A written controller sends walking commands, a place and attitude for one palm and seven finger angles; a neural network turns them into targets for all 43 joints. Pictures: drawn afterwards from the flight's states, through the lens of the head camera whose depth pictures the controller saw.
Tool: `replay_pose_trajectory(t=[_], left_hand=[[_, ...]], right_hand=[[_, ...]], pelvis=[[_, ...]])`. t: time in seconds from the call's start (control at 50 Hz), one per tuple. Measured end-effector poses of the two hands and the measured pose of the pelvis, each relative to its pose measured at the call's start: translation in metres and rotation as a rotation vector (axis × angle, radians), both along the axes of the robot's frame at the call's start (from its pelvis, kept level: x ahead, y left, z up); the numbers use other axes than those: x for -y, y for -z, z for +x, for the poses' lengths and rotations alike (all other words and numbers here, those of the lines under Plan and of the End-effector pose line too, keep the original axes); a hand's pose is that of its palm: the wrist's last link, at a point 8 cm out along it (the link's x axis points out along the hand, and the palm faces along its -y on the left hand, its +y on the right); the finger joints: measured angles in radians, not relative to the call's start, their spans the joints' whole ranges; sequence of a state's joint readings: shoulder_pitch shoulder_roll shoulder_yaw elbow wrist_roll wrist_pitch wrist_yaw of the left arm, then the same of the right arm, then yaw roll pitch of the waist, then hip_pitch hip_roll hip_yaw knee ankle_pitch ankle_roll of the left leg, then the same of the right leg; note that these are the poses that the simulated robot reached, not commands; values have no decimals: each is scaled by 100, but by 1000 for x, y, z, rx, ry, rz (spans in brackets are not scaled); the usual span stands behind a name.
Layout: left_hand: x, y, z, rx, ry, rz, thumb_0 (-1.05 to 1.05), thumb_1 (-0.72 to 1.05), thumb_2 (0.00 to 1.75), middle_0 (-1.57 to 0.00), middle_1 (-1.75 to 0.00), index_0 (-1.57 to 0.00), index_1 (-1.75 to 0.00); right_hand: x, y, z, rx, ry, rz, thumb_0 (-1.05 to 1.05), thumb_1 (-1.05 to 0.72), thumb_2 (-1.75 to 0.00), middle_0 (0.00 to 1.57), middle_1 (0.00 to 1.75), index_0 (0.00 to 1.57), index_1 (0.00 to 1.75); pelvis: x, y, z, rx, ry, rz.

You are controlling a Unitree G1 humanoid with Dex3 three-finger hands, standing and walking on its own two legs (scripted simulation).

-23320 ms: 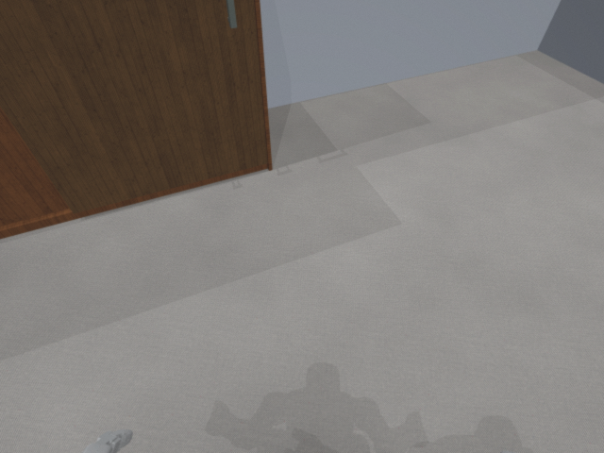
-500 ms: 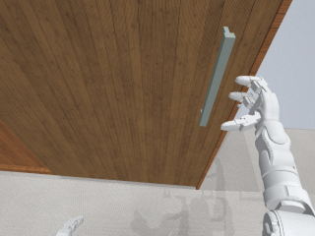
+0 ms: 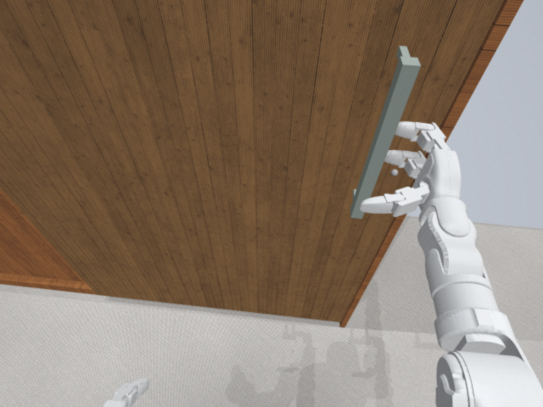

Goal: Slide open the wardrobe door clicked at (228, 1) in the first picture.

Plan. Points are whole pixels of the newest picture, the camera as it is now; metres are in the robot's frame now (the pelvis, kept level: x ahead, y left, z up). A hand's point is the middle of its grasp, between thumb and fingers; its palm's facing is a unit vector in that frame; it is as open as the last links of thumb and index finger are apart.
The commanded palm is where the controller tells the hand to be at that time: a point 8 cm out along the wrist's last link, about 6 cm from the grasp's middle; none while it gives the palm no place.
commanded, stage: feel for the door with the fingertips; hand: right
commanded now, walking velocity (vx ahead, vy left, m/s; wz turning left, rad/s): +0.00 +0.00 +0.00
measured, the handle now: (375, 146) +0.50 -0.11 +0.13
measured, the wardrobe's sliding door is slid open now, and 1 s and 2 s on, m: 0.00 0.00 0.00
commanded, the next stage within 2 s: slide the fingers in behind the handle in 0.40 s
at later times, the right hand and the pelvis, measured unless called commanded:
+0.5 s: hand (395, 161) +0.46 -0.13 +0.14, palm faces +0.01 +1.00 +0.00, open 13.9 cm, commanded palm +0.43 -0.18 +0.14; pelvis +0.00 +0.00 +0.00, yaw +0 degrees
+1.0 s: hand (392, 174) +0.43 -0.12 +0.14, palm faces +0.01 +1.00 +0.00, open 14.0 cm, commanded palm +0.41 -0.17 +0.14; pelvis +0.00 +0.00 +0.00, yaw +0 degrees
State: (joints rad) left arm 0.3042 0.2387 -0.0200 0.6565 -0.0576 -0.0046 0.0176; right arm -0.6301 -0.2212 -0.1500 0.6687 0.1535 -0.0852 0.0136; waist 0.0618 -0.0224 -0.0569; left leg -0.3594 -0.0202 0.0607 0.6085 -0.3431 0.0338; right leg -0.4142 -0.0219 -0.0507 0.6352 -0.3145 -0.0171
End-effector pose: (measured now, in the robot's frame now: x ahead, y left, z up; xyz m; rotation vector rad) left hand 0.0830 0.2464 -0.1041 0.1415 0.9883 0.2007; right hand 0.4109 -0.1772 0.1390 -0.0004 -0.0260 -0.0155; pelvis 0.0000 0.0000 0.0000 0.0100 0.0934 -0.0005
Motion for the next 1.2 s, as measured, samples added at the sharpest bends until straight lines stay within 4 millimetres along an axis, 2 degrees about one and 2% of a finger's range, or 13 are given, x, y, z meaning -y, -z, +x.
replay_pose_trajectory(t=[0.3,0.44,0.6,0.76,0.98,1.1,1.2], left_hand=[[-15,0,-17,-44,-23,28,1,91,90,-20,-30,-21,-30],[-14,3,-24,-73,-31,25,1,91,90,-20,-30,-21,-30],[-9,6,-29,-85,-34,3,1,91,90,-20,-30,-21,-30],[-5,5,-20,-55,-34,-12,1,91,90,-20,-30,-21,-30],[-5,-3,3,7,-2,0,1,91,90,-20,-30,-21,-30],[-5,-5,11,22,17,10,1,91,90,-20,-30,-21,-30],[-4,-6,10,21,20,11,1,91,90,-20,-30,-21,-30]], right_hand=[[6,2,13,-10,9,1,-1,50,-30,30,120,30,120],[4,0,24,-16,-4,8,-1,51,-30,30,121,31,120],[1,2,23,-6,-6,2,-1,50,-30,32,122,32,121],[-9,7,12,-4,-19,8,-1,50,-30,31,121,31,120],[-3,2,-2,11,-5,0,-1,51,-30,30,120,30,120],[-5,3,-1,-15,-6,15,-1,51,-30,30,121,30,120],[-8,5,3,-19,-9,11,-1,51,-30,29,121,30,120]], pelvis=[[-5,0,-2,-15,1,0],[-4,1,-1,-27,2,1],[-2,2,2,-36,-3,0],[-1,1,4,-23,-12,-1],[-2,0,1,-3,-3,1],[-2,0,-1,0,9,3],[-1,0,-3,-8,8,2]])
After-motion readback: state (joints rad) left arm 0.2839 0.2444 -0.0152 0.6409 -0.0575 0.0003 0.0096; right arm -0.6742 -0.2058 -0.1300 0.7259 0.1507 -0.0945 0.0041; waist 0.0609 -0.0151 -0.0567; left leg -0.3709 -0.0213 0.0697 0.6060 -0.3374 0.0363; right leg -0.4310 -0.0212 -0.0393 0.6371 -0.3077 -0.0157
